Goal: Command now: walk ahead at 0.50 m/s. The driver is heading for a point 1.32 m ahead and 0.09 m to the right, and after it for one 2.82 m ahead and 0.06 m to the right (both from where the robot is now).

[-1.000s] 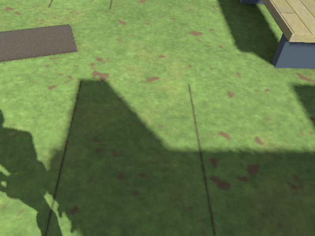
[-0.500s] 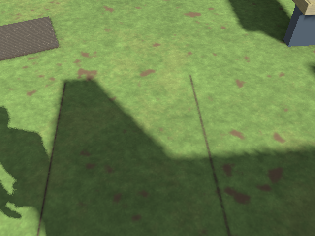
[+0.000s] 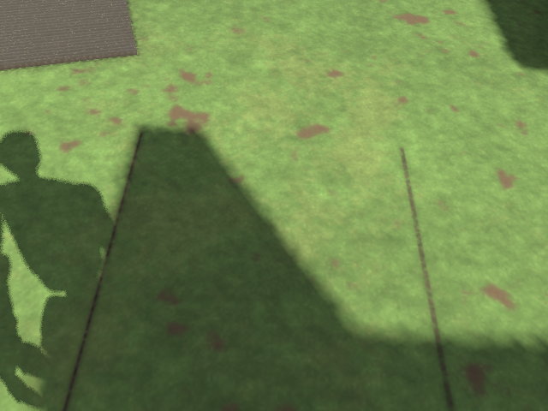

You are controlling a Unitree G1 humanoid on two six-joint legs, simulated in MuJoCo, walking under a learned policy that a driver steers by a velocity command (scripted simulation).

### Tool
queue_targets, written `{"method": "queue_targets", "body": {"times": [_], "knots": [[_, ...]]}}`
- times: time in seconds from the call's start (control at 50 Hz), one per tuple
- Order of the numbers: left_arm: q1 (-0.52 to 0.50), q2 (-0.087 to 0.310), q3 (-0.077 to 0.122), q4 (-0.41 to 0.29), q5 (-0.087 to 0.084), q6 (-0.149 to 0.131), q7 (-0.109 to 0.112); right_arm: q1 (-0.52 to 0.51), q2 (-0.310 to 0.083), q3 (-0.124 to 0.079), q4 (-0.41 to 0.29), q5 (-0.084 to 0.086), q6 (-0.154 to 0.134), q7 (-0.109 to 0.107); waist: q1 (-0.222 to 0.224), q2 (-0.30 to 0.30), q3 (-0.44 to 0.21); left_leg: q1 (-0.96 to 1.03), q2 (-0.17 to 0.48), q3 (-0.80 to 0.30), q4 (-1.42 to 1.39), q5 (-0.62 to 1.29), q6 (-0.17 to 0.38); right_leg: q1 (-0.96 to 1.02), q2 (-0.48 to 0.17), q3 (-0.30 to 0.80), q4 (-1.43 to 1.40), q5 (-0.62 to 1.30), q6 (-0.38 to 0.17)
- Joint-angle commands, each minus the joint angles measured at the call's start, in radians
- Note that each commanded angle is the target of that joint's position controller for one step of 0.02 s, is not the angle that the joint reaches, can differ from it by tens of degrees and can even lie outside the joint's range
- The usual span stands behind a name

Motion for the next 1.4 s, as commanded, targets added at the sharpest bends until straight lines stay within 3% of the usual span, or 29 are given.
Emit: {"method": "queue_targets", "body": {"times": [0.02, 0.08, 0.12, 0.18, 0.22, 0.26, 0.28, 0.3, 0.32, 0.34, 0.36, 0.4, 0.44, 0.48, 0.62, 0.72, 0.78, 0.82, 0.84, 0.86, 0.88, 0.9, 0.92, 0.96, 1.08, 1.18, 1.3, 1.36, 1.4], "knots": [[-0.044, -0.002, -0.002, -0.087, 0.02, 0.01, -0.039, 0.102, -0.135, -0.015, -0.004, 0.002, -0.028, -0.022, 0.001, 0.114, 0.036, -0.018, 0.28, -0.304, -0.313, 0.416, 0.154, -0.106, -0.075, -0.012, -0.388, 0.255, 0.064], [-0.092, 0.0, -0.016, -0.122, 0.001, -0.002, -0.043, 0.095, -0.104, -0.01, -0.012, 0.021, -0.03, -0.016, 0.021, 0.161, 0.028, -0.044, 0.213, -0.163, -0.313, 0.619, 0.141, 0.028, -0.078, -0.031, -0.707, 0.42, 0.061], [-0.187, 0.006, -0.022, -0.148, -0.016, -0.009, -0.045, 0.14, -0.11, -0.01, -0.009, 0.033, -0.026, -0.013, -0.013, 0.133, 0.016, -0.005, 0.201, -0.136, -0.345, 0.618, 0.119, 0.121, -0.038, -0.073, -0.853, 0.504, 0.044], [-0.292, 0.028, -0.018, -0.186, -0.02, -0.003, -0.042, 0.238, -0.118, -0.013, 0.023, 0.031, -0.013, -0.014, -0.05, 0.082, 0.053, 0.173, 0.245, -0.162, -0.357, 0.561, 0.124, 0.058, -0.032, -0.081, -0.935, 0.449, 0.014], [-0.323, 0.035, -0.014, -0.196, -0.013, -0.009, -0.038, 0.279, -0.121, -0.014, 0.042, 0.012, -0.002, -0.018, -0.056, 0.081, 0.07, 0.288, 0.247, -0.155, -0.309, 0.615, 0.128, 0.036, -0.008, -0.09, -0.995, 0.359, -0.009], [-0.2, 0.051, -0.002, -0.159, -0.015, -0.024, -0.031, 0.272, -0.131, -0.015, 0.046, 0.005, -0.001, -0.024, 0.0, 0.074, 0.012, 0.322, 0.228, -0.117, -0.156, 0.796, 0.112, 0.203, 0.044, -0.116, -1.067, 0.291, -0.036], [-0.034, 0.072, 0.012, -0.104, -0.011, -0.035, -0.025, 0.256, -0.132, -0.014, 0.04, 0.008, 0.0, -0.022, 0.072, 0.045, -0.074, 0.268, 0.186, -0.073, 0.032, 0.807, 0.094, 0.411, 0.057, -0.11, -1.113, 0.313, -0.059], [0.139, 0.153, 0.035, -0.072, 0.009, -0.045, -0.013, 0.255, -0.109, -0.005, 0.007, 0.019, -0.003, -0.016, 0.13, -0.032, -0.197, 0.088, 0.136, -0.031, 0.322, 0.555, 0.072, 0.663, -0.135, 0.125, -1.148, 0.22, -0.116], [0.188, 0.249, 0.06, -0.066, 0.01, -0.035, -0.013, 0.364, -0.018, 0.01, -0.006, 0.052, -0.002, -0.002, 0.078, -0.248, -0.326, -0.257, -0.058, 0.011, 0.709, -0.217, 0.03, 0.916, -0.412, 0.639, -1.282, 0.115, -0.276], [0.101, 0.19, 0.049, -0.076, -0.023, -0.013, -0.016, 0.247, -0.134, -0.018, -0.013, 0.018, 0.006, -0.006, 0.074, -0.05, -0.243, -0.395, -0.016, -0.108, 0.768, -0.218, 0.048, 0.855, -0.36, 0.662, -1.346, -0.083, -0.233], [-0.012, 0.152, 0.037, -0.096, -0.025, -0.013, -0.013, 0.152, -0.121, -0.022, -0.053, 0.017, 0.003, -0.003, 0.039, -0.037, -0.074, -0.441, 0.034, -0.108, 0.734, -0.128, 0.053, 0.702, -0.333, 0.512, -1.373, -0.061, -0.199], [-0.07, 0.081, 0.02, -0.092, -0.025, -0.031, -0.013, 0.129, -0.089, -0.025, -0.05, 0.005, 0.005, -0.005, -0.024, -0.002, 0.026, -0.337, 0.09, -0.113, 0.603, -0.033, 0.035, 0.497, -0.251, 0.316, -1.412, 0.237, -0.138], [-0.036, 0.041, 0.008, -0.066, -0.025, -0.046, -0.009, 0.179, -0.048, -0.019, -0.029, -0.003, 0.029, 0.003, -0.066, -0.015, 0.004, -0.232, 0.097, -0.101, 0.56, -0.01, 0.008, 0.419, -0.208, 0.215, -1.428, 0.401, -0.118], [0.002, 0.073, 0.014, -0.052, -0.028, -0.058, -0.006, 0.14, -0.047, -0.022, -0.043, -0.001, 0.043, 0.008, -0.078, -0.013, 0.002, -0.254, 0.1, -0.085, 0.517, 0.021, -0.011, 0.418, -0.194, 0.157, -1.446, 0.491, -0.127], [0.111, 0.088, 0.01, -0.032, -0.028, -0.062, -0.007, -0.176, -0.043, -0.011, -0.151, 0.011, 0.042, 0.021, -0.02, -0.015, 0.057, -0.322, 0.107, -0.025, 0.175, 0.256, -0.051, 0.473, -0.156, 0.052, -1.489, 0.572, -0.109], [0.183, 0.099, 0.012, -0.002, -0.019, -0.057, -0.001, -0.281, -0.064, -0.008, -0.199, 0.015, 0.033, 0.018, 0.013, -0.039, 0.078, -0.305, 0.08, -0.007, 0.027, 0.236, -0.019, 0.604, -0.197, 0.044, -1.446, 0.643, -0.107], [0.155, 0.119, 0.018, 0.001, -0.012, -0.058, 0.008, -0.204, -0.087, -0.02, -0.191, 0.013, 0.017, 0.011, -0.038, -0.045, 0.051, -0.169, 0.038, 0.009, -0.045, 0.137, 0.031, 0.645, -0.214, 0.024, -1.331, 0.882, -0.083], [0.129, 0.118, 0.017, -0.005, -0.017, -0.054, 0.005, 0.085, -0.128, -0.044, -0.094, -0.001, -0.002, -0.004, -0.155, 0.007, -0.106, 0.183, -0.002, 0.023, -0.121, 0.149, 0.075, 0.567, -0.146, -0.041, -0.994, 0.97, -0.049], [0.151, 0.063, 0.0, -0.04, -0.04, -0.055, -0.003, 0.253, -0.215, -0.066, -0.066, -0.026, -0.012, -0.016, -0.196, 0.123, -0.24, 0.47, 0.23, -0.254, -0.143, 0.035, 0.144, 0.316, -0.081, -0.088, -0.676, 0.663, -0.017], [0.246, 0.008, -0.005, -0.047, -0.063, -0.052, -0.011, 0.281, -0.288, -0.083, -0.06, -0.02, -0.003, -0.009, -0.152, 0.315, -0.343, 0.632, 0.462, -0.717, -0.283, 0.013, 0.265, 0.037, 0.099, -0.083, -0.358, -0.064, 0.01], [0.163, 0.1, 0.021, -0.049, -0.038, -0.044, -0.007, 0.169, -0.234, -0.071, -0.078, 0.01, 0.009, -0.003, -0.119, 0.152, -0.252, 0.531, 0.405, -0.684, -0.313, -0.072, 0.227, -0.037, 0.034, 0.039, -0.297, -0.005, -0.012], [0.084, 0.096, 0.022, -0.074, -0.034, -0.049, -0.012, 0.067, -0.172, -0.053, -0.099, 0.016, 0.009, -0.001, -0.089, 0.106, -0.115, 0.379, 0.371, -0.532, -0.334, -0.034, 0.196, -0.05, -0.006, 0.035, -0.329, 0.093, -0.014], [0.047, 0.07, 0.018, -0.079, -0.032, -0.051, -0.015, 0.023, -0.128, -0.04, -0.102, 0.012, 0.003, 0.001, -0.067, 0.076, -0.056, 0.277, 0.323, -0.43, -0.367, 0.072, 0.167, -0.022, -0.04, 0.034, -0.38, 0.154, -0.014], [0.07, 0.044, 0.019, -0.071, -0.008, -0.026, -0.025, 0.031, -0.073, -0.021, -0.078, 0.019, -0.01, -0.005, -0.019, 0.105, -0.03, 0.177, 0.251, -0.291, -0.394, 0.216, 0.126, 0.053, -0.069, 0.022, -0.45, 0.19, 0.004], [-0.09, 0.041, 0.022, -0.126, -0.004, 0.012, -0.041, 0.169, -0.112, -0.02, -0.03, 0.023, -0.027, -0.014, -0.025, 0.098, 0.026, 0.182, 0.219, -0.196, -0.458, 0.308, 0.14, -0.07, -0.096, -0.026, -0.59, 0.313, 0.058], [-0.287, 0.031, 0.009, -0.198, -0.016, 0.006, -0.045, 0.246, -0.108, -0.013, -0.016, 0.022, -0.027, -0.017, -0.07, 0.096, 0.056, 0.246, 0.2, -0.145, -0.475, 0.387, 0.13, -0.1, -0.084, -0.065, -0.842, 0.433, 0.078], [-0.402, 0.043, 0.004, -0.253, -0.019, -0.006, -0.042, 0.318, -0.12, -0.015, 0.016, 0.009, -0.021, -0.029, -0.095, 0.11, 0.077, 0.4, 0.243, -0.124, -0.415, 0.534, 0.137, -0.08, -0.044, -0.091, -1.013, 0.401, 0.034], [-0.31, 0.063, 0.016, -0.237, -0.02, -0.021, -0.033, 0.275, -0.143, -0.022, 0.015, 0.005, -0.018, -0.035, -0.037, 0.12, 0.031, 0.419, 0.248, -0.092, -0.273, 0.828, 0.109, 0.095, 0.014, -0.117, -1.08, 0.3, -0.015], [-0.013, 0.108, 0.042, -0.139, -0.005, -0.038, -0.016, 0.244, -0.144, -0.021, 0.007, 0.012, -0.013, -0.031, 0.082, 0.078, -0.125, 0.298, 0.185, -0.038, 0.07, 0.835, 0.074, 0.476, 0.033, -0.108, -1.16, 0.334, -0.064]]}}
